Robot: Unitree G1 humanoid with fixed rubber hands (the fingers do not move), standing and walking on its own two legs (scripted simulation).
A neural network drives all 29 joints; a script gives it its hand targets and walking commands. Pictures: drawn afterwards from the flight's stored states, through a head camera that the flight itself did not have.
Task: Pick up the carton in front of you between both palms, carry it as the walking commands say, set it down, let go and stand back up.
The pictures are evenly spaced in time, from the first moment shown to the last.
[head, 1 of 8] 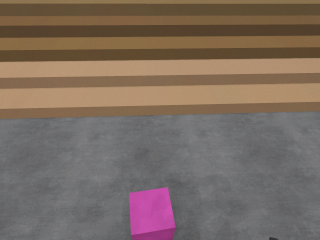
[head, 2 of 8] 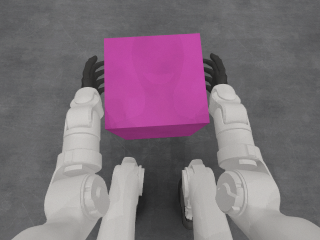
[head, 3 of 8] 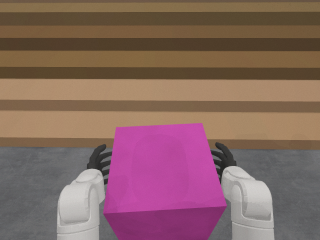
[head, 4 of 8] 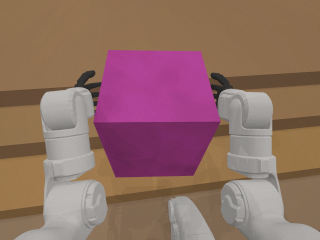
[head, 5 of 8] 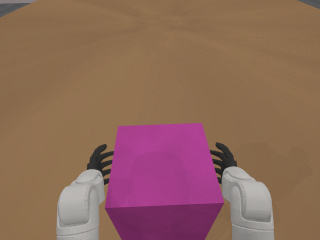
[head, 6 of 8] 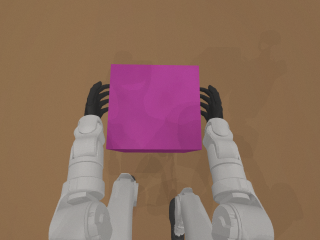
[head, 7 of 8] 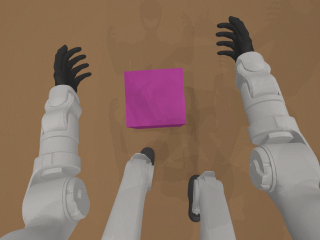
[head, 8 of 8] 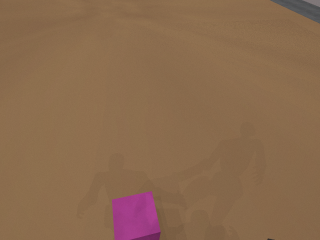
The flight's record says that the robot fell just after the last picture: no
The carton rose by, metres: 1.85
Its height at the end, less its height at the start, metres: +1.09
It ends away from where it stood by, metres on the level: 4.75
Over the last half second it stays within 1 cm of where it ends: yes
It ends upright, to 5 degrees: yes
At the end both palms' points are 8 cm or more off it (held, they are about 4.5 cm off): yes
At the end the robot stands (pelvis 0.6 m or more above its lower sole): yes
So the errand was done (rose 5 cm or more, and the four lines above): yes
